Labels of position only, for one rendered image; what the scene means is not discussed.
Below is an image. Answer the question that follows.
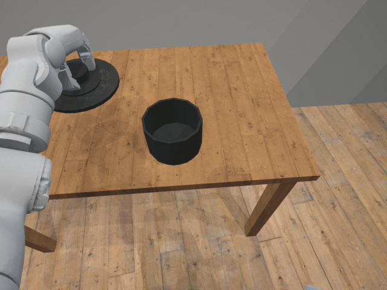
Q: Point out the knob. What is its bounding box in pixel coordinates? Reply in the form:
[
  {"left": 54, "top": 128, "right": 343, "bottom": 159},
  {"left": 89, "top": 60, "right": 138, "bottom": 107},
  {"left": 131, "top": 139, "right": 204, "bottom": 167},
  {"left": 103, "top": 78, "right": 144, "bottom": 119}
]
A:
[{"left": 67, "top": 62, "right": 90, "bottom": 84}]

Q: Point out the left robot forearm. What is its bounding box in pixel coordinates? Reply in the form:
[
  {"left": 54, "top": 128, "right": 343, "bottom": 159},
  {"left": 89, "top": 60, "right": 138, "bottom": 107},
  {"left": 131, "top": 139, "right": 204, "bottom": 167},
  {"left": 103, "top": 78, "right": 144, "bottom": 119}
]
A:
[{"left": 0, "top": 30, "right": 66, "bottom": 153}]

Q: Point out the table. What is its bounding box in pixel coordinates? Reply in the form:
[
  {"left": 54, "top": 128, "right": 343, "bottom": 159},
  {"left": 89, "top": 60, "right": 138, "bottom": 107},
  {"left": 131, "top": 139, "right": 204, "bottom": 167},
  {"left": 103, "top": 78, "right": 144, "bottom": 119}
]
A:
[{"left": 0, "top": 43, "right": 321, "bottom": 253}]

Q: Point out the pot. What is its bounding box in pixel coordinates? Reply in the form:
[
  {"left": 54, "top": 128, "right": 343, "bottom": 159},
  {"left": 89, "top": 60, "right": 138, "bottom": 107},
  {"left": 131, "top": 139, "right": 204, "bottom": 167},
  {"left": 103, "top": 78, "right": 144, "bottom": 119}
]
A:
[{"left": 141, "top": 98, "right": 203, "bottom": 165}]

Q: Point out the left robot upper arm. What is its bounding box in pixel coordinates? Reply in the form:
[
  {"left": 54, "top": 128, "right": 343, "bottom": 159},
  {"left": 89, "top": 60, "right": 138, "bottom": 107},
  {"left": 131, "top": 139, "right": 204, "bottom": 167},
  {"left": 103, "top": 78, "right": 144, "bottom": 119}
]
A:
[{"left": 0, "top": 147, "right": 52, "bottom": 290}]

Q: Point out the lid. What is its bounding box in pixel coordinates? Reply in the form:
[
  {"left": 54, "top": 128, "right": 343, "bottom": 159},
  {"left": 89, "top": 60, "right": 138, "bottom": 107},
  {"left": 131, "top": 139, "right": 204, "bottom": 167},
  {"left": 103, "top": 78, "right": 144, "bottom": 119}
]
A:
[{"left": 54, "top": 58, "right": 120, "bottom": 113}]

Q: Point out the left robot hand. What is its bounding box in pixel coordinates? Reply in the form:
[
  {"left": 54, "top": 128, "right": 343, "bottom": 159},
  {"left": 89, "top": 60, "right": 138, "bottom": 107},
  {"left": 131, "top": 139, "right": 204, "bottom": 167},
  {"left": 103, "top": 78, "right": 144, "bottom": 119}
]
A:
[{"left": 31, "top": 25, "right": 96, "bottom": 91}]

